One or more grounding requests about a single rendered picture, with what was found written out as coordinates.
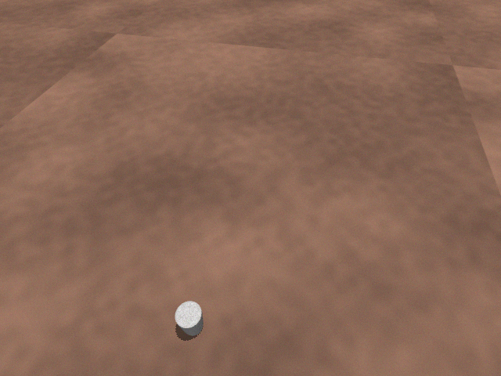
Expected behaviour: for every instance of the cup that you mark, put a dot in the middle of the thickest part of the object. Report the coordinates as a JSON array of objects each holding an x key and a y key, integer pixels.
[{"x": 189, "y": 318}]

